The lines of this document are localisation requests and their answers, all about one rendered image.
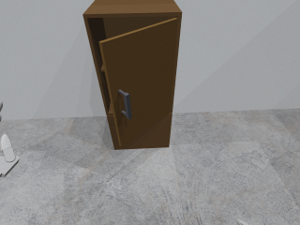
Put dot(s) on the left robot hand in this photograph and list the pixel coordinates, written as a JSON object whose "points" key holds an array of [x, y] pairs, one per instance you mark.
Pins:
{"points": [[8, 160]]}

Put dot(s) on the cupboard door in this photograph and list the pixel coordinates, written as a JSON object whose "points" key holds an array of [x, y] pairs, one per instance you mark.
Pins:
{"points": [[140, 63]]}

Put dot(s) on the handle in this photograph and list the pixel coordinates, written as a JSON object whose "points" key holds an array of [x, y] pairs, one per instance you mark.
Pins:
{"points": [[127, 113]]}

